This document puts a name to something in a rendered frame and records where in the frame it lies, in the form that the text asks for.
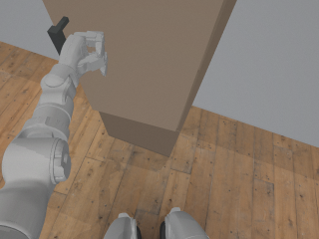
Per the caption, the left robot thigh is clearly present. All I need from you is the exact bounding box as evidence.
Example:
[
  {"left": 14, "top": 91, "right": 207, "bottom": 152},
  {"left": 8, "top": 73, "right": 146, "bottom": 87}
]
[{"left": 104, "top": 216, "right": 138, "bottom": 239}]

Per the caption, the robot left hand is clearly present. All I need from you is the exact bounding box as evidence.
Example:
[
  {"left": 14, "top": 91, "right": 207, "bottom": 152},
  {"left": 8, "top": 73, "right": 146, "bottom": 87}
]
[{"left": 58, "top": 31, "right": 109, "bottom": 79}]

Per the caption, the robot left upper arm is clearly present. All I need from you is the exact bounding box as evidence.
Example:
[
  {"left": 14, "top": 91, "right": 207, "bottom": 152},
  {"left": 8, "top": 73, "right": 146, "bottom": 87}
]
[{"left": 0, "top": 137, "right": 72, "bottom": 239}]

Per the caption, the robot left shin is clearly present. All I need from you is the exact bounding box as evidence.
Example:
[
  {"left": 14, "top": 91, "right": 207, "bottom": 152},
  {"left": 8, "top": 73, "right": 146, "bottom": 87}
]
[{"left": 118, "top": 212, "right": 131, "bottom": 218}]

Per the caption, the cupboard door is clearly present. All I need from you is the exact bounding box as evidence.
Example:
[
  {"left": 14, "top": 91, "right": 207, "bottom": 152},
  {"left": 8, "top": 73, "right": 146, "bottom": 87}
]
[{"left": 42, "top": 0, "right": 223, "bottom": 131}]

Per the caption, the handle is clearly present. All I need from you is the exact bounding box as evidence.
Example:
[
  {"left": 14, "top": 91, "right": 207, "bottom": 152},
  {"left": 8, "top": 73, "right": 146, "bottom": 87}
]
[{"left": 47, "top": 16, "right": 70, "bottom": 56}]

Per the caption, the robot left forearm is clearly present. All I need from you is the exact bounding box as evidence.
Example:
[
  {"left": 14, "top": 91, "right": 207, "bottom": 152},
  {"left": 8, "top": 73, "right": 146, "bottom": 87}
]
[{"left": 1, "top": 64, "right": 80, "bottom": 182}]

